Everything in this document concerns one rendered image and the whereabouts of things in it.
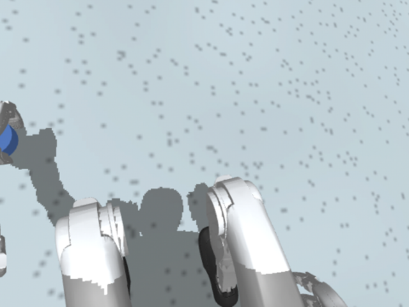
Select tin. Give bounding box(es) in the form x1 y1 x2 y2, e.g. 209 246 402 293
0 124 19 156

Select right robot foot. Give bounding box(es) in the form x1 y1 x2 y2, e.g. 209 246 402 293
198 226 238 307

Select left robot hand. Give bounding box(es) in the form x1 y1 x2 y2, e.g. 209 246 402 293
0 101 24 165

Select right robot hand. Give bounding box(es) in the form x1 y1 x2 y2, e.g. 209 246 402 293
292 272 347 307

